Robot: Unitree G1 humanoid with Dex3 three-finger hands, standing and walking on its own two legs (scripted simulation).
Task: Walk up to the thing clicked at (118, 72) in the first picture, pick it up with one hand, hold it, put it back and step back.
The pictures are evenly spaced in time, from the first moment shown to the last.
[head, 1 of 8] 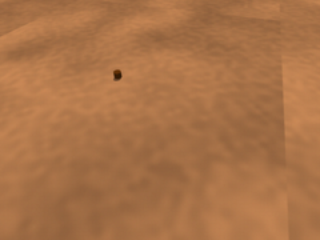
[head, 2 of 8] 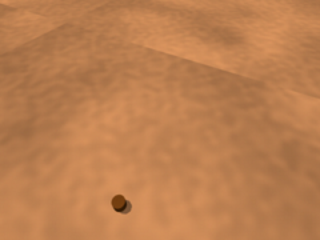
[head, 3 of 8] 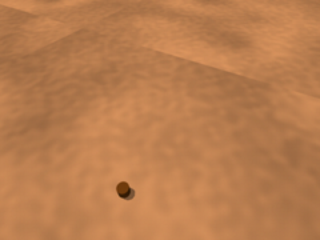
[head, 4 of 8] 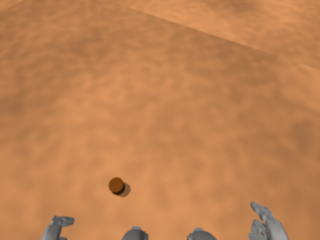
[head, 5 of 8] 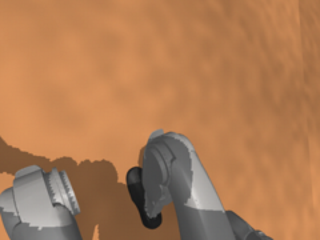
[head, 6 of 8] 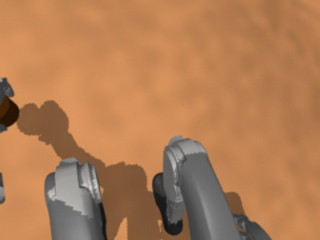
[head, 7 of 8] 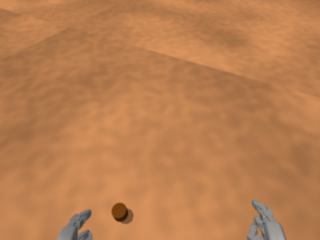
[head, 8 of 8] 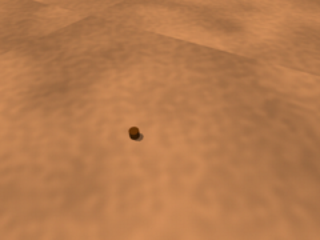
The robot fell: no
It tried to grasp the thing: yes
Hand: left
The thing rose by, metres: 0.69
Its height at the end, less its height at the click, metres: +0.00
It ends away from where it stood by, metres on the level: 0.01
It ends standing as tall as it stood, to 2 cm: yes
